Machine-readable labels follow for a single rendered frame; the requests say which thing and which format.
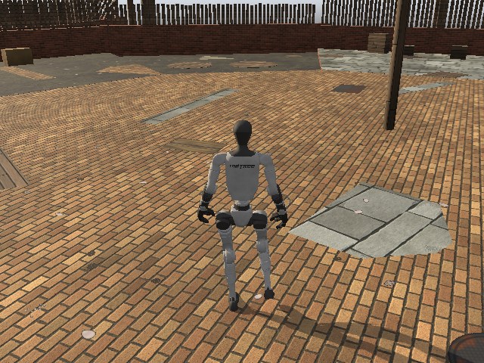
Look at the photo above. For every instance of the left robot forearm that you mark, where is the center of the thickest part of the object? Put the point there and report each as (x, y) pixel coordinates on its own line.
(205, 200)

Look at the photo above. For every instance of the robot right shin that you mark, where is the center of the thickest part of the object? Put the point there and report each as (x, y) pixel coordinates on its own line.
(265, 264)

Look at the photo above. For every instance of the robot right upper arm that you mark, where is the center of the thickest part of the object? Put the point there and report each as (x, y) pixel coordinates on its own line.
(270, 174)

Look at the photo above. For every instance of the right robot forearm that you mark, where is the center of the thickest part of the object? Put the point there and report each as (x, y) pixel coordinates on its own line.
(279, 202)

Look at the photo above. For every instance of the right robot hand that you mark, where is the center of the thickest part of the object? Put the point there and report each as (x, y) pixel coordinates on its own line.
(278, 218)

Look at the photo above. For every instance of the robot right thigh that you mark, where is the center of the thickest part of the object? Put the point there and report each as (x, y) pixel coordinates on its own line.
(260, 223)

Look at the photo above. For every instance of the robot left upper arm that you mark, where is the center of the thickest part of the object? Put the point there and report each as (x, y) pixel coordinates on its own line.
(214, 170)

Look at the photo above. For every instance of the left robot hand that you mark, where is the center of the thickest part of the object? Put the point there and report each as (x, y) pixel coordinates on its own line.
(208, 212)

